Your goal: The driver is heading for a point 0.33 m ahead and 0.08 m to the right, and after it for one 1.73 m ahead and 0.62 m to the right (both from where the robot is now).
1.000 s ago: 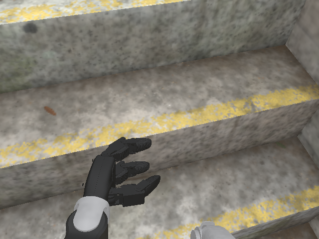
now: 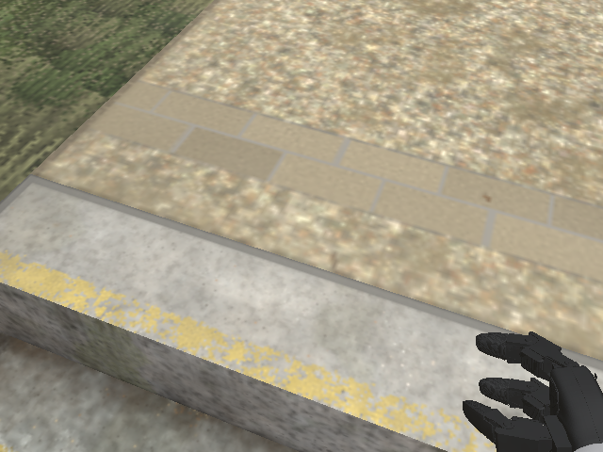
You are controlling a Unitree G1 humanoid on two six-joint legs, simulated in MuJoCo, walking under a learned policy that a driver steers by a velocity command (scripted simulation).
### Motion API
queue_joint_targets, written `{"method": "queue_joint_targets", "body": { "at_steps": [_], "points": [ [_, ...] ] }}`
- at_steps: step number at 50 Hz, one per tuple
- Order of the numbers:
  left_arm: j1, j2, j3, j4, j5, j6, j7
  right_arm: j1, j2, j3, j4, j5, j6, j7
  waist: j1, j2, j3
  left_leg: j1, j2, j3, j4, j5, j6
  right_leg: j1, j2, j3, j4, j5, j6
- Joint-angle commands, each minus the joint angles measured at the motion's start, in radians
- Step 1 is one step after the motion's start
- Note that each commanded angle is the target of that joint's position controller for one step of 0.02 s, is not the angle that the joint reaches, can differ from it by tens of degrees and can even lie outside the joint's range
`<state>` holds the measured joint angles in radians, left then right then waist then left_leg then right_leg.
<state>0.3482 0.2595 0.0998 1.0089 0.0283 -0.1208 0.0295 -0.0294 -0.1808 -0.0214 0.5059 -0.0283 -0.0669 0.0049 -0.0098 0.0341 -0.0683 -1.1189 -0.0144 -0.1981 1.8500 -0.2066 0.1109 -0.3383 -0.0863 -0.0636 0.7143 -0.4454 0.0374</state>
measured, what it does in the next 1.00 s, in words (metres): climbs, turning right: left foot, then right foot 0.21 m higher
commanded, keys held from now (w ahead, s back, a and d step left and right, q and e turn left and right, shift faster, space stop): w+shift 0.02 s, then w+e+shift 0.26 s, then e+shift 0.40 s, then shift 0.32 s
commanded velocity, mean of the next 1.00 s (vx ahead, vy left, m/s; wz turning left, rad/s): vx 0.51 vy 0.00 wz -0.53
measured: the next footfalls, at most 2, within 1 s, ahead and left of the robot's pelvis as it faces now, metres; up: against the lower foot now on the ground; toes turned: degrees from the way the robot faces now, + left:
left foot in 0.14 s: +0.13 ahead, +0.20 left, +0.00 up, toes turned +3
right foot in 0.48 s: +0.14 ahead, +0.00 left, +0.21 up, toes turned -35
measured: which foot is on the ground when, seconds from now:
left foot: up 0.00-0.12, down 0.14-0.50, up 0.52-0.72, down 0.74-1.00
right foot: down 0.00-0.14, up 0.16-0.46, down 0.48-0.72, up 0.74-1.00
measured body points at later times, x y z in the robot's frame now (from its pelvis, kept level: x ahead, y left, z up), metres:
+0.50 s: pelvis +0.19 +0.07 +0.07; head +0.25 +0.08 +0.51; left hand +0.58 +0.01 +0.13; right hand -0.13 +0.00 +0.01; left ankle +0.11 +0.24 -0.67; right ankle +0.10 -0.01 -0.52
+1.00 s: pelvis +0.24 +0.13 +0.24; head +0.26 +0.17 +0.68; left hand +0.55 +0.17 +0.12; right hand +0.10 -0.04 +0.12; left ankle +0.32 +0.10 -0.49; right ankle +0.16 -0.07 -0.30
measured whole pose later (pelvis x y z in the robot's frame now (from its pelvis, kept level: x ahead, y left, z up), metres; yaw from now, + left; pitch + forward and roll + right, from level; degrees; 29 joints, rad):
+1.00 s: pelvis +0.24 +0.13 +0.24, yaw -41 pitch +3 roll -4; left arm 0.09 0.28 0.07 0.83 0.01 -0.04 -0.04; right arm 0.42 -0.17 0.04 0.79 -0.02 -0.08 0.06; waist -0.17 0.00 -0.08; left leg -0.50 -0.14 -0.13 0.63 -0.32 0.12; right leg -0.97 0.07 0.16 1.61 -0.20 0.05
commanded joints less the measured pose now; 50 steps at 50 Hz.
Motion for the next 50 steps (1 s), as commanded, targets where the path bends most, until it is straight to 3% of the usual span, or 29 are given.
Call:
{"method": "queue_joint_targets", "body": {
  "at_steps": [1,3,6,7,8,9,10,13,16,20,21,22,23,24,25,26,27,28,31,33,35,36,37,38,39,42,44,46,50],
  "points": [
    [-0.407,0.094,-0.013,-0.159,0.0,-0.079,-0.003,0.19,-0.06,0.003,-0.02,0.027,0.029,0.011,-0.219,-0.082,0.024,0.464,0.14,0.198,-0.333,0.03,0.01,-0.338,-0.141,0.022,-0.582,0.208,-0.196],
    [-0.432,0.167,-0.003,-0.175,-0.045,-0.085,-0.01,0.257,-0.068,0.006,0.001,0.036,0.024,0.017,-0.22,-0.039,-0.024,0.762,0.177,0.239,-0.658,0.086,0.044,-0.272,-0.128,-0.07,-0.596,0.526,-0.181],
    [-0.284,0.185,0.006,-0.218,-0.023,-0.021,-0.023,0.505,-0.112,-0.034,0.12,0.028,-0.057,0.039,-0.284,0.015,-0.19,1.138,0.025,0.406,-1.431,0.332,-0.007,0.007,0.006,0.002,0.194,1.013,-0.187],
    [-0.217,0.105,0.004,-0.242,0.005,0.002,-0.004,0.444,-0.128,-0.041,0.145,0.016,-0.066,0.054,-0.212,0.046,-0.131,1.132,0.075,0.297,-1.607,0.411,-0.009,-0.041,0.057,0.026,0.557,0.564,-0.165],
    [-0.151,-0.075,-0.021,-0.3,0.0,-0.001,-0.006,0.421,-0.159,-0.033,0.182,-0.027,-0.068,0.067,-0.045,0.249,-0.03,1.334,0.198,0.147,-1.193,1.177,-0.076,-0.622,0.191,0.141,1.142,0.088,-0.125],
    [-0.156,-0.129,-0.033,-0.367,0.01,-0.018,0.006,0.567,-0.232,-0.052,0.197,-0.033,-0.048,0.055,-0.081,0.263,-0.248,1.515,0.344,0.019,-1.091,1.567,-0.129,-0.799,0.213,0.288,1.468,0.103,-0.122],
    [-0.296,-0.115,-0.029,-0.425,0.001,-0.014,0.011,0.625,-0.209,-0.056,0.229,-0.05,-0.032,0.042,-0.132,0.167,-0.32,1.567,0.395,-0.118,-1.218,1.131,-0.066,-0.924,0.217,0.208,1.65,0.159,-0.111],
    [-0.513,-0.166,-0.085,-0.553,0.002,0.018,-0.004,0.535,-0.096,-0.032,0.338,-0.077,-0.075,0.017,-0.09,0.189,-0.039,1.354,0.41,-0.096,-1.47,0.31,0.064,-1.175,0.182,0.152,1.928,-0.016,-0.142],
    [-0.711,-0.167,-0.108,-0.619,0.047,0.065,0.006,0.776,0.044,-0.009,0.492,-0.022,-0.117,-0.032,-0.175,0.037,0.017,1.598,0.327,-0.062,-1.465,0.783,0.03,-1.296,0.156,0.086,1.774,-0.135,-0.178],
    [-0.777,-0.213,-0.121,-0.681,0.017,0.131,-0.027,0.891,-0.047,-0.045,0.514,-0.047,-0.117,-0.093,-0.179,0.011,-0.058,1.77,0.44,-0.07,-1.502,0.974,0.099,-1.378,0.135,0.113,1.624,-0.375,-0.138],
    [-0.893,-0.103,-0.173,-0.816,0.065,0.16,-0.11,1.105,-0.008,0.033,0.74,-0.027,-0.03,-0.035,-0.06,0.051,-0.35,1.866,0.343,-0.079,-1.24,1.554,0.121,-1.423,0.162,0.202,1.203,-0.72,-0.242],
    [-0.787,-0.14,-0.203,-0.737,0.11,0.166,-0.151,0.911,-0.053,0.022,0.65,-0.049,0.015,-0.034,-0.001,-0.033,-0.371,1.707,0.335,-0.059,-1.272,1.553,0.079,-1.161,0.032,0.236,0.472,-0.512,-0.271],
    [-0.675,-0.265,-0.255,-0.664,0.103,0.193,-0.14,0.788,-0.094,0.034,0.584,-0.112,0.074,0.027,0.056,0.094,-0.376,1.054,0.321,-0.02,-1.455,1.538,0.186,-0.47,0.086,0.142,0.198,-0.286,-0.241],
    [-0.461,-0.285,-0.249,-0.541,0.016,0.202,-0.12,0.71,-0.172,0.012,0.568,-0.165,0.084,0.072,0.147,0.083,-0.305,0.536,0.323,0.007,-1.403,1.363,0.178,0.221,0.138,0.126,0.028,0.224,-0.224],
    [-0.021,-0.032,-0.158,-0.377,-0.101,0.193,-0.062,0.613,-0.204,0.018,0.508,-0.244,0.05,0.148,0.297,-0.19,-0.553,0.307,0.288,0.034,-1.107,1.194,0.046,0.742,0.079,0.304,0.145,0.624,-0.356],
    [0.039,0.102,-0.104,-0.324,-0.077,0.186,-0.064,0.593,-0.138,0.025,0.403,-0.21,0.012,0.15,0.205,-0.378,-0.686,0.227,0.13,0.13,-0.759,-0.061,-0.08,0.903,-0.133,0.558,0.122,1.399,-0.506],
    [-0.195,0.217,-0.026,-0.334,-0.047,0.169,-0.102,0.783,-0.105,0.015,0.388,-0.137,0.008,0.074,-0.008,-0.184,-0.448,0.124,0.033,0.154,-0.254,-0.362,-0.149,0.745,-0.185,0.551,0.274,1.628,-0.4],
    [-0.295,0.166,-0.034,-0.403,0.012,0.146,-0.095,0.772,-0.082,0.008,0.402,-0.069,0.017,-0.008,0.022,0.037,-0.303,0.103,-0.018,0.152,0.134,-0.372,-0.163,0.437,-0.154,0.422,0.255,1.34,-0.276],
    [-0.744,-0.102,-0.143,-0.45,0.008,0.121,-0.127,0.691,-0.039,0.003,0.309,-0.069,0.077,-0.083,-0.195,0.011,0.073,0.349,-0.069,0.04,-0.109,-0.392,-0.077,-0.3,-0.031,0.156,-0.065,0.535,-0.173],
    [-0.83,-0.046,-0.125,-0.492,0.055,0.154,-0.112,0.86,-0.057,0.014,0.338,-0.104,0.087,-0.1,-0.296,0.054,0.009,0.5,-0.083,0.067,-0.484,-0.346,-0.092,-0.343,0.014,0.001,-0.092,0.657,-0.101],
    [-0.862,0.099,-0.069,-0.519,-0.016,0.167,-0.113,1.126,-0.073,0.022,0.487,-0.112,0.073,-0.057,-0.426,0.254,-0.033,0.696,-0.113,0.195,-1.35,-0.346,-0.087,-0.122,0.223,-0.097,0.141,0.455,0.021],
    [-0.736,0.066,-0.043,-0.482,-0.006,0.155,-0.125,1.07,-0.06,0.019,0.51,-0.074,0.047,-0.006,-0.349,0.046,-0.044,0.902,-0.091,0.144,-1.207,-0.073,-0.054,-0.343,0.207,-0.045,0.49,0.18,-0.02],
    [-0.692,0.011,-0.055,-0.469,-0.002,0.16,-0.13,1.093,-0.108,0.024,0.507,-0.111,0.059,0.0,-0.358,0.113,0.005,0.946,-0.02,-0.119,-1.16,-0.244,0.041,-0.719,0.283,0.071,0.906,0.096,-0.079],
    [-0.452,-0.073,-0.074,-0.407,0.022,0.161,-0.138,0.848,-0.157,0.043,0.387,-0.105,0.095,0.011,-0.182,0.174,0.015,0.753,0.018,-0.625,-1.369,-0.662,0.103,-0.795,0.294,0.351,1.038,0.284,-0.142],
    [-0.197,-0.037,-0.046,-0.341,0.017,0.121,-0.159,0.524,-0.161,0.045,0.221,-0.045,0.107,0.015,-0.04,0.166,0.09,0.581,0.129,-0.98,-1.577,-0.962,0.208,-0.735,0.276,0.482,0.99,0.471,-0.132],
    [-0.207,0.096,-0.001,-0.26,-0.034,0.093,-0.071,0.303,-0.154,0.035,0.181,0.042,0.03,0.023,-0.019,-0.037,0.022,0.679,0.154,-0.72,-1.562,-0.848,0.094,-0.753,0.222,0.427,0.954,0.439,-0.038],
    [-0.287,0.075,-0.006,-0.248,0.007,0.069,-0.047,0.456,-0.168,0.024,0.245,0.039,-0.028,0.009,-0.084,0.016,0.048,0.687,0.089,-0.426,-1.512,-0.686,0.03,-0.702,0.164,0.269,0.834,0.329,-0.018],
    [-0.355,0.033,-0.029,-0.253,-0.012,0.064,-0.065,0.612,-0.126,0.022,0.312,0.002,-0.038,0.02,-0.168,0.073,0.051,0.765,0.054,-0.31,-1.496,-0.566,0.019,-0.77,0.153,0.203,0.886,0.297,-0.012],
    [-0.326,0.071,-0.03,-0.236,-0.019,0.063,-0.063,0.47,-0.111,0.036,0.236,-0.003,-0.017,0.087,-0.145,0.11,0.025,0.799,0.114,-0.353,-1.534,-0.569,0.041,-0.84,0.161,0.231,1.031,0.245,0.026]
  ]
}}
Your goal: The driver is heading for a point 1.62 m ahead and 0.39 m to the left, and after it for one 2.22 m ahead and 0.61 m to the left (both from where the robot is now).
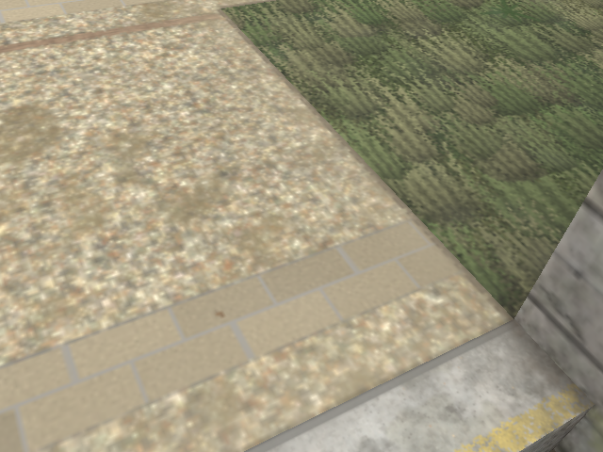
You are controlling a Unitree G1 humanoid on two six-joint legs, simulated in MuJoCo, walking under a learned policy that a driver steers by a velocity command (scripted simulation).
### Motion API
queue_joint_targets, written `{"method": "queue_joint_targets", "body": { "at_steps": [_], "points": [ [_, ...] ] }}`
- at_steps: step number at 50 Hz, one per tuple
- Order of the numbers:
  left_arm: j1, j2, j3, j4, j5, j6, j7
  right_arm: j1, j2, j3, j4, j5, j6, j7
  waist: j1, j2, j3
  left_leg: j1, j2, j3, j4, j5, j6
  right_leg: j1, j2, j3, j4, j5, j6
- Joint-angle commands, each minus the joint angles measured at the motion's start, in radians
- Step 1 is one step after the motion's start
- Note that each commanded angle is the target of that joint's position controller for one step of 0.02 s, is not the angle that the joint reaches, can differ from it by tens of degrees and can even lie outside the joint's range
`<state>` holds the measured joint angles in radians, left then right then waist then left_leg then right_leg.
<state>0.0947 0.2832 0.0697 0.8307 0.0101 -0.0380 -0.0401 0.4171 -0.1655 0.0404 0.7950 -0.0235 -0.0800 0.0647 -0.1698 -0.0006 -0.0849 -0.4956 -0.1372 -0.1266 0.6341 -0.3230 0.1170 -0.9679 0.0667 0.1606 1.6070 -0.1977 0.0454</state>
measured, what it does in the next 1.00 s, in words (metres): steps to the right: right foot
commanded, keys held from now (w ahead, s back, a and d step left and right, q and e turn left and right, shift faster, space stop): shift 0.70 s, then q+shift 0.30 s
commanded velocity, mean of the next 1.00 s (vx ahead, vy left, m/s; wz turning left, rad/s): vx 0.01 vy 0.00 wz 0.07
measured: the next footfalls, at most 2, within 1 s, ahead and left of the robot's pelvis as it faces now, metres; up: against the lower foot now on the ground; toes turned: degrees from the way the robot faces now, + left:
right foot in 0.38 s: +0.13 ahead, -0.18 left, -0.01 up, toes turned +0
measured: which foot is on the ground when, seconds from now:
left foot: down 0.00-0.78, up 0.80-1.00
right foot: up 0.00-0.36, down 0.38-1.00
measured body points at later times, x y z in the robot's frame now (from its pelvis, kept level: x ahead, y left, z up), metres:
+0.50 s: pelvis +0.03 -0.04 -0.01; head +0.02 -0.02 +0.44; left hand +0.11 +0.16 -0.16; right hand +0.21 -0.24 -0.09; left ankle +0.09 +0.03 -0.72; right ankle +0.09 -0.18 -0.73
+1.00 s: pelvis +0.07 -0.07 +0.01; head +0.08 -0.06 +0.46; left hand +0.24 +0.20 -0.07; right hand +0.27 -0.29 -0.08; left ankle +0.03 +0.04 -0.66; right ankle +0.09 -0.18 -0.73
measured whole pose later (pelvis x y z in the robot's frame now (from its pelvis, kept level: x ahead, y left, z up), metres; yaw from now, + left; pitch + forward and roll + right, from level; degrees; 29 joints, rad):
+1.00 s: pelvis +0.07 -0.07 +0.01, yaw +12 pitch +2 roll +0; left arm 0.02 0.23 0.02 0.74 0.05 -0.07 0.05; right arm 0.18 -0.24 -0.05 0.73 -0.04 -0.04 0.09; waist -0.03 -0.03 -0.01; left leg -0.52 0.01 -0.01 1.09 -0.50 -0.03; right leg -0.22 -0.08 -0.22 0.46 -0.26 -0.04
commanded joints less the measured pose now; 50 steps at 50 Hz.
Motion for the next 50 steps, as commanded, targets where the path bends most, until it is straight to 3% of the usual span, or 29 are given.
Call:
{"method": "queue_joint_targets", "body": {
  "at_steps": [1,3,5,7,9,13,15,16,17,18,20,21,22,23,25,27,30,35,36,39,40,41,42,44,45,46,47,49,50],
  "points": [
    [-0.042,0.062,0.003,-0.047,0.0,-0.024,0.015,-0.043,-0.129,-0.019,-0.086,-0.016,-0.004,0.035,0.044,0.129,0.041,0.149,0.237,-0.396,-0.311,-0.434,0.033,-0.207,0.013,0.018,0.18,0.028,0.023],
    [0.012,0.077,0.004,-0.02,0.005,-0.037,0.015,-0.164,-0.128,-0.006,-0.14,-0.017,-0.014,0.045,0.093,0.114,0.036,0.084,0.22,-0.319,-0.299,-0.409,0.015,-0.165,0.003,-0.003,0.211,0.068,0.047],
    [0.069,0.095,0.01,0.012,0.006,-0.044,0.0,-0.246,-0.128,0.0,-0.178,0.0,-0.023,0.045,0.121,0.111,0.026,0.044,0.215,-0.273,-0.292,-0.392,0.005,-0.112,-0.02,-0.032,0.213,0.072,0.082],
    [0.129,0.114,0.023,0.044,-0.012,-0.051,-0.014,-0.264,-0.11,0.004,-0.195,0.02,-0.024,0.028,0.121,0.116,-0.007,0.087,0.219,-0.279,-0.293,-0.469,-0.021,-0.06,-0.043,0.006,0.113,0.053,0.12],
    [0.129,0.113,0.027,0.051,0.003,-0.063,-0.026,-0.263,-0.106,0.008,-0.2,0.041,-0.028,0.019,0.113,0.106,0.025,0.139,0.245,-0.297,-0.273,-0.489,-0.015,-0.044,-0.07,0.008,-0.084,0.016,0.145],
    [0.071,0.046,-0.005,0.028,0.034,-0.055,-0.026,-0.195,-0.148,-0.02,-0.147,0.053,-0.028,0.015,0.082,0.115,0.039,0.261,0.228,-0.319,-0.244,-0.545,-0.011,0.019,-0.12,-0.081,-0.554,-0.094,0.138],
    [0.069,0.0,-0.032,0.01,0.046,-0.038,-0.051,-0.267,-0.163,-0.038,-0.148,0.051,-0.022,0.015,0.113,0.108,0.052,0.141,0.183,-0.251,-0.254,-0.529,-0.031,0.285,-0.103,-0.205,-0.798,-0.169,0.135],
    [0.134,-0.02,-0.036,0.028,0.043,-0.047,-0.073,-0.307,-0.163,-0.038,-0.139,0.039,-0.03,0.026,0.148,0.112,0.059,0.037,0.207,-0.285,-0.237,-0.528,-0.039,0.462,-0.12,-0.179,-0.764,-0.107,0.127],
    [0.162,-0.026,-0.044,0.03,0.028,-0.054,-0.087,-0.371,-0.139,-0.027,-0.148,0.05,-0.025,0.037,0.184,0.068,0.078,0.0,0.209,-0.294,-0.217,-0.537,-0.037,0.514,-0.128,-0.166,-0.866,-0.037,0.118],
    [0.167,-0.042,-0.059,0.036,0.029,-0.062,-0.098,-0.379,-0.133,-0.024,-0.142,0.067,-0.013,0.038,0.203,0.056,0.082,0.004,0.201,-0.296,-0.174,-0.551,-0.041,0.542,-0.136,-0.159,-0.994,0.02,0.097],
    [0.15,-0.05,-0.08,-0.006,0.013,-0.09,-0.09,-0.335,-0.137,-0.034,-0.119,0.061,0.009,0.046,0.184,0.047,0.053,0.052,0.203,-0.33,-0.094,-0.454,-0.029,0.576,-0.16,-0.127,-1.069,-0.037,0.038],
    [-0.022,0.013,-0.084,-0.05,-0.019,-0.089,-0.078,-0.225,-0.103,-0.032,-0.111,0.018,0.004,0.038,0.053,-0.023,0.071,0.178,0.161,-0.203,-0.155,-0.266,-0.047,0.466,-0.117,-0.11,-1.102,-0.223,-0.035],
    [-0.044,0.011,-0.08,-0.054,-0.025,-0.084,-0.069,-0.277,-0.127,-0.035,-0.112,-0.001,-0.003,0.033,0.084,0.0,0.105,0.225,0.135,-0.131,-0.131,-0.214,-0.071,0.358,-0.137,-0.069,-1.168,-0.288,-0.083],
    [-0.026,-0.005,-0.087,-0.042,-0.021,-0.082,-0.068,-0.304,-0.124,-0.038,-0.106,-0.007,-0.007,0.031,0.099,0.005,0.081,0.239,0.12,-0.111,-0.118,-0.218,-0.07,0.388,-0.148,-0.061,-1.191,-0.282,-0.086],
    [-0.004,-0.036,-0.096,-0.02,0.012,-0.079,-0.07,-0.261,-0.136,-0.054,-0.067,0.004,-0.009,0.026,0.12,-0.015,0.086,0.175,0.095,-0.077,-0.16,-0.194,-0.057,0.506,-0.151,-0.068,-1.186,-0.283,-0.071],
    [0.033,-0.069,-0.098,-0.013,0.026,-0.074,-0.081,-0.299,-0.133,-0.058,-0.044,0.009,0.008,0.026,0.169,-0.006,0.074,0.101,0.089,-0.062,-0.207,-0.084,-0.031,0.621,-0.127,-0.133,-1.121,-0.192,-0.06],
    [0.073,-0.075,-0.103,0.004,0.027,-0.069,-0.096,-0.287,-0.122,-0.066,-0.025,0.008,0.021,0.026,0.182,-0.029,0.044,0.101,0.087,-0.062,-0.235,-0.052,-0.013,0.683,-0.119,-0.171,-1.1,-0.164,-0.056],
    [0.014,-0.051,-0.098,-0.004,0.024,-0.066,-0.097,-0.247,-0.105,-0.067,0.017,0.009,0.015,0.017,0.164,-0.052,0.047,0.1,0.073,-0.018,-0.234,0.06,-0.054,0.729,-0.157,-0.13,-1.155,-0.159,-0.084],
    [-0.006,-0.044,-0.094,-0.011,0.03,-0.063,-0.091,-0.243,-0.111,-0.069,0.022,0.009,0.015,0.011,0.166,-0.059,0.045,0.068,0.066,-0.019,-0.237,0.077,-0.052,0.768,-0.166,-0.131,-1.156,-0.142,-0.094],
    [-0.079,0.07,-0.038,-0.132,0.048,-0.075,0.005,-0.364,-0.177,-0.092,-0.087,-0.005,-0.006,-0.062,0.198,-0.099,-0.058,-0.076,0.044,-0.007,-0.093,0.174,-0.015,0.912,-0.237,-0.058,-1.147,0.04,-0.229],
    [-0.031,0.097,-0.021,-0.127,0.047,-0.076,0.032,-0.337,-0.17,-0.091,-0.094,-0.004,-0.011,-0.071,0.212,-0.166,-0.09,-0.158,0.035,0.001,0.022,0.119,-0.036,0.994,-0.338,0.046,-1.19,0.121,-0.314],
    [0.022,0.113,-0.003,-0.122,0.056,-0.082,0.06,-0.278,-0.178,-0.099,-0.09,-0.011,-0.019,-0.078,0.242,-0.252,-0.093,-0.214,0.03,0.012,0.384,-0.148,-0.09,0.991,-0.512,0.202,-1.254,0.238,-0.441],
    [0.029,0.102,0.006,-0.125,0.049,-0.097,0.09,-0.204,-0.206,-0.117,-0.068,-0.004,-0.015,-0.072,0.233,-0.229,-0.089,-0.271,0.074,0.007,0.908,-0.286,-0.125,0.916,-0.626,0.252,-1.287,0.324,-0.511],
    [-0.115,0.031,-0.023,-0.157,0.047,-0.091,0.097,-0.194,-0.136,-0.108,-0.067,-0.01,0.006,-0.047,0.149,-0.061,-0.03,-0.272,0.13,-0.013,1.313,-0.198,-0.122,0.759,-0.513,0.04,-1.323,0.214,-0.378],
    [-0.162,-0.028,-0.047,-0.159,0.055,-0.072,0.099,-0.273,-0.116,-0.096,-0.121,-0.014,0.022,-0.042,0.14,0.002,-0.022,-0.324,0.134,-0.029,1.162,-0.137,-0.121,0.812,-0.427,-0.053,-1.3,0.106,-0.319],
    [-0.156,-0.049,-0.059,-0.155,0.033,-0.053,0.097,-0.355,-0.1,-0.081,-0.162,-0.026,0.03,-0.022,0.163,-0.009,-0.008,-0.345,0.13,0.068,0.901,-0.167,-0.119,0.896,-0.333,-0.164,-1.301,0.121,-0.299],
    [-0.165,-0.028,-0.052,-0.167,0.031,-0.056,0.1,-0.365,-0.09,-0.079,-0.171,-0.035,0.032,0.001,0.168,0.011,0.011,-0.317,0.151,0.111,0.622,-0.243,-0.138,0.964,-0.289,-0.234,-1.305,0.103,-0.259],
    [-0.136,0.114,0.001,-0.154,0.03,-0.029,0.105,-0.304,-0.079,-0.077,-0.15,-0.016,0.024,0.054,0.169,-0.058,0.027,-0.068,0.117,0.232,0.089,-0.246,-0.167,0.925,-0.227,-0.332,-1.265,0.073,-0.249],
    [-0.124,0.176,0.019,-0.167,0.054,-0.028,0.092,-0.284,-0.072,-0.079,-0.13,-0.005,0.008,0.078,0.184,-0.145,0.056,0.096,0.096,0.257,0.069,-0.093,-0.16,0.797,-0.287,-0.32,-1.258,0.075,-0.253]
  ]
}}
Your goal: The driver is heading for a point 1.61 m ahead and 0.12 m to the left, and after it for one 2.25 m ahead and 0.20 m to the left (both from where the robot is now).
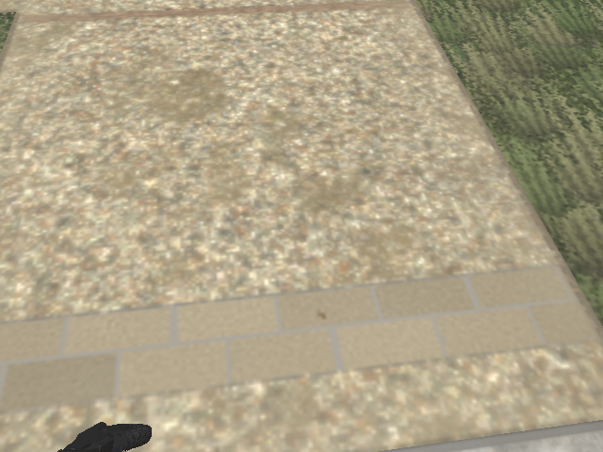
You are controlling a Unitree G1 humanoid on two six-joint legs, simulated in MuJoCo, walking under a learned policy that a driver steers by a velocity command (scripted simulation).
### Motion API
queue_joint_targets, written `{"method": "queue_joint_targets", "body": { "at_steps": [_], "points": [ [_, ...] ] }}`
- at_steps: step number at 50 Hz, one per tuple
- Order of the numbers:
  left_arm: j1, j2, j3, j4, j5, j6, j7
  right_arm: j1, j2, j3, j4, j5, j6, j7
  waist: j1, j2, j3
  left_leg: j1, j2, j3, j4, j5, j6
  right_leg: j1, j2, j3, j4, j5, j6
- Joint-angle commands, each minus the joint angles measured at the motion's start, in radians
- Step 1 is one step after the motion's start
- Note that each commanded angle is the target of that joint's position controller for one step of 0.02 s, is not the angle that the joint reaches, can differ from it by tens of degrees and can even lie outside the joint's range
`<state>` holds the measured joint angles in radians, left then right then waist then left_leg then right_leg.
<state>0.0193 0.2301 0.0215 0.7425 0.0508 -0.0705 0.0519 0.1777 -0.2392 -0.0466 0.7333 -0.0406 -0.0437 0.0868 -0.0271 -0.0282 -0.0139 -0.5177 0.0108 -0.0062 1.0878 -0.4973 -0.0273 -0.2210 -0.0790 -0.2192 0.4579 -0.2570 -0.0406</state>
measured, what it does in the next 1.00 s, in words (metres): steps on the spot: left foot, then right foot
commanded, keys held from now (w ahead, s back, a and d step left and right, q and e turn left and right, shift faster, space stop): q+shift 0.20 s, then shift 0.30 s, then e+shift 0.28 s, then w+e+shift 0.22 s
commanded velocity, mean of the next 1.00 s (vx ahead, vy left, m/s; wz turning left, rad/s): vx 0.08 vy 0.00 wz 0.07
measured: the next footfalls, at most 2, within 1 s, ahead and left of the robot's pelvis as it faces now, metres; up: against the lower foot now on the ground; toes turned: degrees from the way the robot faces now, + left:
left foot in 0.08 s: +0.05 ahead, +0.11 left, +0.00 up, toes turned +4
right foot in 0.54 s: +0.09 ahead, -0.13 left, +0.00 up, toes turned +16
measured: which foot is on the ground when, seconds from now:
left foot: up 0.00-0.06, down 0.08-0.64, up 0.66-1.00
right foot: down 0.00-0.08, up 0.10-0.52, down 0.54-1.00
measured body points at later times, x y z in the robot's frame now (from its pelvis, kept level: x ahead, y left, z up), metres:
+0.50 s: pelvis +0.05 +0.00 -0.01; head +0.06 +0.02 +0.44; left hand +0.13 +0.29 -0.10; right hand +0.32 -0.14 -0.06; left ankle +0.01 +0.11 -0.74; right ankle +0.05 -0.13 -0.66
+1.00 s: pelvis +0.08 +0.01 +0.00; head +0.08 +0.01 +0.45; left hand +0.11 +0.24 -0.13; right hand +0.31 -0.20 -0.06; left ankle +0.03 +0.14 -0.58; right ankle +0.05 -0.14 -0.74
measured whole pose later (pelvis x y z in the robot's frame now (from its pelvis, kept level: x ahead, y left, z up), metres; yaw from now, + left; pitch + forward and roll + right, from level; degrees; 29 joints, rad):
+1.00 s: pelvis +0.08 +0.01 +0.00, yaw +2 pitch +8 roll +1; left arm 0.40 0.18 0.01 0.79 0.05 -0.06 -0.05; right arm 0.12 -0.22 0.01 0.60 -0.09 -0.06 -0.01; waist 0.06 -0.02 -0.16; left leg -0.78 -0.01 -0.03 1.50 -0.53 0.01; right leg -0.32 0.06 0.26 0.47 -0.29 -0.06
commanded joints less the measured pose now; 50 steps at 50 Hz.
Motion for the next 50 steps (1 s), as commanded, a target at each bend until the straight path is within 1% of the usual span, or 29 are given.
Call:
{"method": "queue_joint_targets", "body": {
  "at_steps": [1,2,4,5,6,7,8,9,11,15,17,21,23,25,26,27,28,29,30,32,34,36,37,39,40,42,46,49,50],
  "points": [
    [-0.122,0.261,0.067,-0.088,0.07,0.012,-0.015,0.078,-0.033,0.005,-0.034,0.019,-0.037,0.056,-0.021,-0.14,-0.048,0.245,-0.037,0.062,-0.294,0.368,0.019,-0.042,-0.253,0.129,-0.096,0.195,-0.169],
    [-0.216,0.229,0.054,-0.103,0.068,0.005,-0.029,0.146,-0.057,-0.001,-0.041,0.023,-0.035,0.05,-0.073,-0.128,-0.065,0.252,-0.009,0.02,-0.359,0.451,0.055,-0.035,-0.317,0.147,-0.07,0.232,-0.162],
    [-0.144,0.085,0.015,-0.044,-0.008,-0.007,-0.035,0.111,-0.097,-0.02,-0.062,-0.005,-0.063,0.02,-0.021,0.018,-0.075,0.253,-0.049,-0.017,-0.68,0.566,0.189,0.035,-0.189,0.025,0.189,0.215,-0.066],
    [-0.053,0.017,-0.001,-0.097,-0.028,-0.013,-0.027,0.153,-0.24,-0.053,-0.067,-0.005,-0.076,-0.022,0.041,0.234,-0.168,0.482,0.137,-0.373,-0.627,1.209,0.411,-0.186,-0.016,-0.042,0.425,-0.071,0.068],
    [-0.059,0.073,0.005,-0.154,-0.028,-0.024,-0.014,0.217,-0.31,-0.078,-0.072,0.001,-0.08,-0.032,-0.022,0.261,-0.238,0.734,0.268,-0.635,-0.699,1.111,0.536,-0.447,0.12,0.089,0.619,-0.416,0.168],
    [-0.156,0.095,0.006,-0.164,-0.041,-0.02,-0.019,0.243,-0.287,-0.08,-0.043,-0.005,-0.091,-0.029,-0.083,0.234,-0.193,0.684,0.268,-0.611,-0.689,0.923,0.472,-0.564,0.128,0.216,0.91,-0.418,0.168],
    [-0.18,0.102,0.013,-0.172,-0.031,-0.018,-0.013,0.189,-0.246,-0.069,-0.051,-0.01,-0.089,-0.015,-0.077,0.228,-0.144,0.566,0.24,-0.578,-0.665,0.77,0.411,-0.638,0.125,0.28,1.148,-0.37,0.142],
    [-0.192,0.148,0.026,-0.178,-0.026,0.004,-0.001,0.163,-0.165,-0.044,-0.047,-0.02,-0.06,-0.009,-0.072,0.097,-0.141,0.479,0.189,-0.526,-0.662,0.637,0.378,-0.683,0.143,0.322,1.256,-0.241,0.093],
    [-0.095,0.132,0.022,-0.209,-0.015,0.006,-0.014,0.014,-0.097,-0.01,-0.08,-0.002,-0.03,0.0,0.031,0.089,-0.072,0.276,0.152,-0.463,-0.67,0.639,0.371,-0.646,0.141,0.333,1.301,-0.163,0.041],
    [0.001,0.138,0.017,-0.201,-0.027,-0.002,-0.02,-0.072,-0.085,0.017,-0.181,-0.013,-0.03,-0.04,0.03,0.065,-0.162,0.253,0.184,-0.457,-0.665,0.674,0.373,-0.642,0.108,0.335,1.371,-0.15,0.122],
    [0.022,0.137,0.009,-0.175,-0.016,0.003,-0.03,-0.057,-0.087,0.025,-0.212,0.003,-0.051,-0.052,0.008,0.079,-0.163,0.222,0.148,-0.389,-0.656,0.705,0.347,-0.611,0.097,0.272,1.339,-0.096,0.15],
    [0.06,0.12,0.0,-0.152,-0.001,0.029,-0.062,-0.092,-0.117,0.02,-0.251,0.031,-0.07,-0.075,0.018,0.096,-0.156,0.158,0.102,-0.347,-0.657,0.777,0.291,-0.415,0.051,0.201,0.899,-0.079,0.183],
    [0.094,0.082,-0.014,-0.135,0.001,0.031,-0.075,-0.077,-0.131,0.009,-0.247,0.041,-0.072,-0.085,0.015,0.114,-0.167,0.26,0.146,-0.425,-0.6,0.884,0.3,-0.384,0.026,0.226,0.636,-0.161,0.175],
    [0.182,0.028,-0.028,-0.093,-0.022,0.045,-0.1,-0.131,-0.137,0.001,-0.246,0.045,-0.061,-0.085,0.032,0.141,-0.187,0.272,0.177,-0.463,-0.596,1.042,0.315,-0.231,0.021,0.203,0.369,-0.031,0.155],
    [0.232,0.006,-0.036,-0.06,-0.035,0.043,-0.127,-0.206,-0.099,0.016,-0.232,0.063,-0.049,-0.071,0.084,0.088,-0.176,0.279,0.154,-0.426,-0.568,1.009,0.297,-0.135,0.023,0.171,0.128,0.125,0.153],
    [0.198,-0.009,-0.047,-0.024,-0.032,0.032,-0.151,-0.146,-0.051,0.029,-0.174,0.082,-0.031,-0.043,0.067,0.029,-0.148,0.33,0.094,-0.376,-0.545,0.907,0.269,-0.121,0.059,0.123,-0.098,0.231,0.149],
    [0.199,0.005,-0.046,-0.004,-0.036,0.008,-0.153,0.003,-0.052,0.021,-0.089,0.054,-0.009,-0.005,-0.003,0.114,-0.19,0.368,0.042,-0.318,-0.521,0.848,0.205,-0.049,0.054,0.207,-0.092,0.362,0.096],
    [0.108,0.154,-0.02,-0.055,-0.04,-0.015,-0.149,0.178,-0.053,0.002,-0.089,0.021,0.007,-0.008,-0.171,-0.009,-0.283,0.445,-0.043,-0.213,-0.483,0.7,0.11,-0.038,-0.015,0.331,0.046,0.812,-0.069],
    [-0.007,0.21,0.009,-0.111,-0.03,-0.013,-0.14,0.096,-0.1,-0.014,-0.124,0.023,0.01,-0.037,-0.171,0.017,-0.289,0.412,-0.069,-0.138,-0.472,0.557,0.069,-0.06,-0.028,0.33,0.078,0.733,-0.138],
    [0.068,0.189,0.025,-0.121,-0.024,-0.014,-0.131,-0.093,-0.131,-0.03,-0.171,0.012,0.02,-0.099,-0.072,-0.031,-0.204,0.241,-0.082,-0.082,-0.406,0.324,0.032,-0.037,-0.088,0.505,-0.006,0.549,-0.213],
    [0.14,0.152,0.025,-0.109,-0.031,0.001,-0.15,-0.144,-0.106,-0.031,-0.18,0.034,0.011,-0.132,-0.009,-0.102,-0.15,-0.026,-0.058,-0.089,-0.25,0.135,-0.026,0.107,-0.221,0.734,-0.046,0.533,-0.279],
    [0.251,0.199,0.061,-0.103,-0.026,-0.012,-0.139,-0.194,-0.132,-0.039,-0.212,0.023,0.006,-0.15,0.07,-0.17,-0.162,-0.149,-0.079,-0.069,0.309,-0.125,-0.072,0.098,-0.287,0.781,-0.068,0.665,-0.357],
    [0.281,0.206,0.063,-0.096,-0.021,-0.016,-0.125,-0.224,-0.133,-0.038,-0.228,0.007,0.003,-0.15,0.078,-0.147,-0.163,-0.2,-0.089,-0.072,0.574,-0.103,-0.058,0.073,-0.236,0.709,-0.047,0.634,-0.319],
    [0.295,0.09,0.022,-0.078,-0.011,0.001,-0.104,-0.313,-0.1,-0.023,-0.291,-0.006,0.004,-0.147,0.085,-0.065,-0.129,-0.345,-0.113,-0.047,0.557,-0.036,-0.006,0.127,-0.123,0.621,-0.041,0.578,-0.27],
    [0.365,0.064,0.015,-0.033,-0.016,0.004,-0.105,-0.293,-0.075,-0.012,-0.282,-0.031,0.001,-0.137,0.083,-0.068,-0.136,-0.399,-0.083,-0.053,0.587,-0.044,0.014,0.187,-0.121,0.644,-0.068,0.37,-0.278],
    [0.427,0.042,0.013,0.004,-0.007,0.003,-0.105,-0.231,-0.025,0.017,-0.257,-0.035,-0.011,-0.115,0.095,-0.11,-0.071,-0.518,-0.053,-0.065,0.632,-0.077,0.039,0.179,-0.115,0.725,-0.138,-0.165,-0.274],
    [0.413,0.069,0.02,0.014,0.011,-0.011,-0.094,-0.217,0.003,0.06,-0.248,-0.033,-0.029,-0.099,0.103,-0.079,-0.103,-0.565,-0.033,-0.058,0.629,-0.143,0.054,0.072,-0.101,0.76,-0.14,-0.193,-0.249],
    [0.075,0.163,0.036,-0.123,-0.003,-0.019,-0.094,-0.051,-0.058,0.042,-0.197,-0.063,-0.033,-0.092,-0.054,-0.044,-0.13,0.024,-0.003,-0.02,0.316,-0.002,0.049,-0.408,-0.011,0.673,-0.217,-0.102,-0.203],
    [-0.011,0.199,0.051,-0.163,-0.001,-0.011,-0.09,-0.003,-0.066,0.031,-0.19,-0.048,-0.027,-0.08,-0.093,-0.046,-0.127,0.234,0.008,-0.007,0.103,0.071,0.013,-0.526,0.02,0.642,-0.234,-0.001,-0.214]
  ]
}}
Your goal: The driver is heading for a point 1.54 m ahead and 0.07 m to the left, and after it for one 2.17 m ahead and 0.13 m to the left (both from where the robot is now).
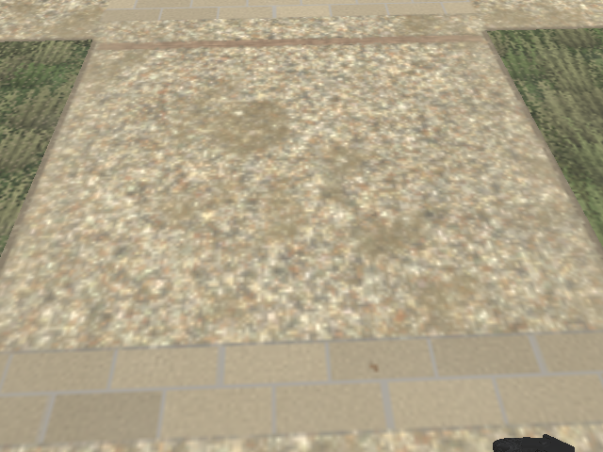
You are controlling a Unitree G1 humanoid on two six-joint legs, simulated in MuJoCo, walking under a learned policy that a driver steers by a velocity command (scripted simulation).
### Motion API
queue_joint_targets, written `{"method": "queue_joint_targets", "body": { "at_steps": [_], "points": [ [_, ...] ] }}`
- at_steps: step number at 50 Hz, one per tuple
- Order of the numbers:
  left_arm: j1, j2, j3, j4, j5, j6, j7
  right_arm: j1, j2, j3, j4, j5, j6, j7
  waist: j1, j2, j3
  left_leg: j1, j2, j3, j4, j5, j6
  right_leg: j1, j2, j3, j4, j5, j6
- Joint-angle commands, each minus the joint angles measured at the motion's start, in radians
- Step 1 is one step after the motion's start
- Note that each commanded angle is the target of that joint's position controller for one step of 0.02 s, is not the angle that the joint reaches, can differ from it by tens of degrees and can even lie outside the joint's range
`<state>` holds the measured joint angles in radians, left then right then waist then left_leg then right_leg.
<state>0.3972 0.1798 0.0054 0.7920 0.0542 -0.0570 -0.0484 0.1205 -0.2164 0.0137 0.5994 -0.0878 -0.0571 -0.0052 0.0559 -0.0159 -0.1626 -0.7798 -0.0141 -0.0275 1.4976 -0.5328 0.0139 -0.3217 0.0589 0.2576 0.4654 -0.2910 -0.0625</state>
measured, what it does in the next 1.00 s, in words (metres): climbs: left foot, then right foot 0.21 m higher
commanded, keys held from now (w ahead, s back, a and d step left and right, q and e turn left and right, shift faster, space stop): w+e+shift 0.02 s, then w+shift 0.48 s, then w+q+shift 0.46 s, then q+shift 0.04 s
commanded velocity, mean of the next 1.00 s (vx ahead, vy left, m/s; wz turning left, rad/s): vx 0.90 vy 0.00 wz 0.08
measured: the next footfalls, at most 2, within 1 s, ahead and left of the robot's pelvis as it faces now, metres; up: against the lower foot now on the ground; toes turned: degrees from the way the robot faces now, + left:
left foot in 0.10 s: -0.06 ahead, +0.15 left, +0.00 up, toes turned +0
right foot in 0.38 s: +0.30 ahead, -0.08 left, +0.21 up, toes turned -12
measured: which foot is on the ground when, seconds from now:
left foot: up 0.00-0.08, down 0.10-0.40, up 0.42-0.82, down 0.84-1.00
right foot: down 0.00-0.06, up 0.08-0.36, down 0.38-0.86, up 0.88-1.00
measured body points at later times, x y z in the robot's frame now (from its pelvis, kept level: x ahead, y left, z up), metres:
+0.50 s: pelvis +0.26 -0.01 +0.11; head +0.28 +0.02 +0.56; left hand +0.48 +0.16 +0.00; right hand +0.21 -0.26 -0.01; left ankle +0.12 +0.16 -0.36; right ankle +0.27 -0.07 -0.53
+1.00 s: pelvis +0.73 +0.00 +0.19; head +0.76 -0.03 +0.64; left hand +0.81 +0.26 +0.10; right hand +0.80 -0.28 +0.05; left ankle +0.70 +0.02 -0.53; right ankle +0.66 -0.16 -0.41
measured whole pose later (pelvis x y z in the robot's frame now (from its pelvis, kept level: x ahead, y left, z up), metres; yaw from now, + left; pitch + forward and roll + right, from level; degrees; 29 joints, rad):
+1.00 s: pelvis +0.73 +0.00 +0.19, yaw +9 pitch +2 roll +3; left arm 0.27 0.22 0.01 0.67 0.05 -0.10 0.02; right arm 0.40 -0.32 -0.08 0.81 -0.02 -0.03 0.00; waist 0.00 0.02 0.02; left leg -0.23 -0.23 0.00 0.49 -0.28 0.16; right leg -0.51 -0.08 0.08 1.38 -0.36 0.02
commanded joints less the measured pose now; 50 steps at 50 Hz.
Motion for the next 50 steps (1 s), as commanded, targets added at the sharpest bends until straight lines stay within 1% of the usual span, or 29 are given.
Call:
{"method": "queue_joint_targets", "body": {
  "at_steps": [1,4,5,6,7,8,9,10,12,13,14,16,17,19,20,21,23,25,27,30,34,38,41,42,43,44,45,47,50],
  "points": [
    [-0.332,0.268,0.132,-0.137,-0.05,-0.003,0.073,0.003,-0.052,-0.014,-0.103,0.103,-0.004,0.021,-0.183,-0.103,0.16,0.435,-0.026,0.177,-0.608,-0.167,0.012,-0.37,-0.071,0.05,-0.212,-0.169,-0.22],
    [-0.351,0.128,0.116,-0.203,0.019,-0.001,0.085,0.339,-0.114,-0.076,0.066,0.138,-0.041,-0.021,-0.28,0.085,0.133,0.796,0.055,0.102,-1.281,0.255,0.032,-0.326,0.035,-0.063,0.601,0.127,-0.131],
    [-0.343,0.008,0.088,-0.208,0.017,-0.025,0.061,0.376,-0.07,-0.051,0.105,0.106,-0.045,-0.025,-0.24,0.107,0.113,0.975,0.158,-0.073,-1.12,0.374,0.029,-0.625,0.056,-0.063,0.986,-0.129,-0.113],
    [-0.208,-0.14,0.042,-0.207,-0.018,-0.047,0.061,0.322,-0.066,-0.035,0.105,0.053,-0.043,0.005,-0.086,0.179,0.032,1.129,0.297,-0.271,-0.821,1.262,-0.036,-0.923,0.083,-0.011,1.403,-0.16,-0.102],
    [-0.06,-0.02,0.063,-0.246,-0.038,-0.043,0.061,0.385,-0.197,-0.084,0.108,0.003,-0.038,0.016,-0.073,0.39,-0.234,1.301,0.488,-0.681,-1.084,0.827,0.08,-0.985,0.04,-0.04,1.615,-0.128,-0.055],
    [-0.272,0.007,0.054,-0.3,-0.049,-0.014,0.074,0.32,-0.177,-0.091,0.146,-0.023,-0.059,0.015,-0.08,0.304,-0.051,1.291,0.525,-0.736,-1.271,0.222,0.221,-1.241,0.025,-0.144,1.885,-0.157,-0.029],
    [-0.577,-0.003,0.026,-0.375,-0.015,-0.006,0.085,0.348,-0.095,-0.072,0.206,-0.009,-0.096,0.014,-0.153,0.196,0.307,1.185,0.472,-0.56,-1.383,0.103,0.257,-1.486,0.004,-0.155,1.921,-0.292,-0.025],
    [-0.761,-0.016,0.014,-0.397,-0.002,-0.003,0.091,0.469,-0.008,-0.05,0.284,0.009,-0.12,0.005,-0.233,0.101,0.453,1.136,0.405,-0.435,-1.367,0.262,0.258,-1.606,0.003,-0.155,2.025,-0.371,-0.051],
    [-0.988,-0.106,-0.021,-0.509,-0.013,0.005,0.089,0.677,0.089,-0.034,0.454,-0.004,-0.141,-0.002,-0.267,0.154,0.533,1.147,0.384,-0.245,-1.331,0.724,0.189,-1.768,0.019,-0.097,2.108,-0.668,-0.121],
    [-0.947,-0.137,-0.048,-0.536,-0.021,0.008,0.076,0.61,0.114,-0.026,0.477,0.01,-0.139,0.006,-0.168,0.084,0.529,1.015,0.362,-0.102,-1.416,0.596,0.114,-1.627,-0.008,-0.089,1.909,-0.675,-0.149],
    [-0.871,-0.138,-0.068,-0.552,-0.023,0.012,0.056,0.541,0.096,-0.023,0.481,0.072,-0.124,0.008,-0.087,0.021,0.503,0.781,0.322,0.029,-1.595,0.517,0.055,-1.333,-0.048,-0.192,1.608,-0.605,-0.165],
    [-0.573,0.008,-0.033,-0.425,-0.053,0.054,0.0,0.268,0.063,0.0,0.388,0.178,-0.101,-0.032,0.096,-0.104,0.266,0.162,0.171,0.254,-1.688,1.426,0.108,-0.208,0.019,-0.56,1.088,-0.212,-0.139],
    [-0.335,0.028,-0.018,-0.372,-0.067,0.058,0.012,0.409,-0.129,-0.022,0.354,0.218,-0.144,-0.038,0.132,-0.072,0.025,0.112,0.255,0.14,-1.501,2.086,0.165,0.281,0.12,-0.604,1.134,-0.131,-0.108],
    [0.053,0.136,0.061,-0.308,-0.045,0.114,0.055,0.258,-0.474,-0.146,0.275,0.181,-0.175,-0.005,0.384,0.197,-0.279,0.463,0.319,0.078,-0.843,2.515,0.147,0.39,0.092,-0.331,0.796,-0.351,-0.132],
    [0.094,0.309,0.12,-0.253,-0.019,0.101,0.05,0.243,-0.383,-0.153,0.218,0.162,-0.176,0.027,0.345,0.009,-0.346,0.411,0.124,0.032,-0.306,1.732,0.122,0.4,-0.049,0.081,0.489,-0.513,-0.241],
    [0.027,0.344,0.135,-0.207,-0.023,0.104,0.057,0.171,-0.271,-0.15,0.173,0.111,-0.189,0.083,0.256,-0.236,-0.363,0.209,-0.174,-0.045,0.276,0.543,0.092,0.356,-0.208,0.626,0.041,-0.567,-0.346],
    [-0.077,0.237,0.117,-0.111,-0.061,0.031,0.047,0.034,-0.02,-0.101,0.013,0.062,-0.164,0.071,0.13,0.012,-0.133,-0.165,-0.097,-0.185,0.73,0.396,0.13,0.253,-0.265,0.649,-0.045,-0.598,-0.314],
    [-0.096,0.017,0.062,0.046,-0.038,-0.016,0.044,0.05,0.172,-0.018,-0.055,0.024,-0.111,0.037,-0.061,0.118,0.177,-0.289,-0.01,-0.187,0.679,0.325,0.148,-0.016,-0.211,0.357,-0.013,-0.273,-0.208],
    [-0.131,-0.07,0.034,0.047,-0.014,-0.046,0.042,0.215,0.14,-0.013,0.024,0.069,-0.037,0.024,-0.127,0.115,0.253,-0.255,-0.003,-0.199,0.505,0.183,0.129,-0.113,-0.211,0.102,-0.048,-0.177,-0.148],
    [-0.223,0.023,0.036,0.064,-0.023,-0.082,0.034,-0.005,0.012,-0.023,-0.088,0.094,0.017,0.014,-0.167,0.08,0.389,-0.04,0.027,-0.092,-0.156,0.316,0.081,-0.37,-0.127,-0.235,-0.349,0.015,-0.066],
    [-0.08,0.189,0.066,0.058,-0.072,-0.123,0.045,-0.001,-0.004,-0.028,-0.034,0.077,0.017,0.076,-0.103,0.047,0.194,0.323,0.032,0.106,-0.581,0.725,0.09,-0.077,-0.114,-0.391,-0.533,0.27,-0.049],
    [0.124,0.208,0.071,0.07,-0.021,-0.089,0.066,-0.188,-0.066,-0.04,-0.054,0.075,0.015,0.068,-0.013,-0.115,0.199,0.184,-0.057,0.244,-0.817,0.548,0.144,0.493,-0.215,-0.448,-0.336,1.137,0.016],
    [0.149,0.294,0.098,0.04,0.005,-0.026,0.104,0.076,-0.182,-0.086,0.026,0.064,0.011,0.062,-0.146,-0.188,0.04,0.479,-0.159,0.245,-0.926,0.329,0.207,0.566,-0.287,-0.446,0.196,1.559,0.052],
    [0.08,0.323,0.107,0.0,0.002,-0.02,0.113,0.269,-0.226,-0.114,0.079,0.054,0.004,0.051,-0.258,-0.171,-0.009,0.774,-0.114,0.132,-1.015,0.339,0.251,0.345,-0.276,-0.449,0.51,1.413,0.037],
    [0.038,0.222,0.086,-0.047,0.017,-0.034,0.095,0.293,-0.259,-0.131,0.098,0.054,0.006,0.036,-0.199,-0.053,-0.035,1.071,0.046,-0.06,-0.845,0.332,0.27,-0.041,-0.171,-0.391,0.786,0.362,0.01],
    [0.001,0.169,0.066,-0.159,-0.035,-0.051,0.074,0.262,-0.354,-0.155,0.084,0.044,0.017,0.031,-0.142,0.246,-0.132,1.345,0.255,-0.609,-0.961,0.356,0.497,-0.514,-0.003,-0.303,1.173,-0.213,0.085],
    [-0.133,0.208,0.063,-0.192,-0.03,-0.072,0.075,0.326,-0.32,-0.157,0.084,0.062,0.021,0.017,-0.202,0.009,-0.135,1.281,0.238,-0.667,-1.102,0.397,0.457,-0.584,-0.054,-0.172,1.189,-0.058,0.068],
    [-0.164,0.205,0.041,-0.212,-0.02,-0.093,0.071,0.278,-0.269,-0.143,0.112,0.069,0.007,0.003,-0.111,-0.115,0.077,0.983,0.198,-0.549,-1.204,0.42,0.382,-0.543,-0.131,-0.167,1.001,-0.02,0.064],
    [-0.157,0.192,0.032,-0.238,0.016,-0.033,0.064,0.241,-0.221,-0.113,0.118,0.085,-0.014,-0.005,-0.006,-0.103,0.231,0.648,0.131,-0.431,-1.243,0.691,0.349,-0.46,-0.164,-0.18,0.87,-0.15,0.112]
  ]
}}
